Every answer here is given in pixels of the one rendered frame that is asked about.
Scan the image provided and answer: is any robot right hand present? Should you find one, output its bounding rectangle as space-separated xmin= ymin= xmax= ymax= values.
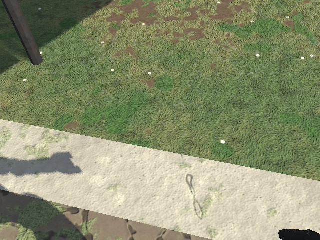
xmin=278 ymin=229 xmax=320 ymax=240

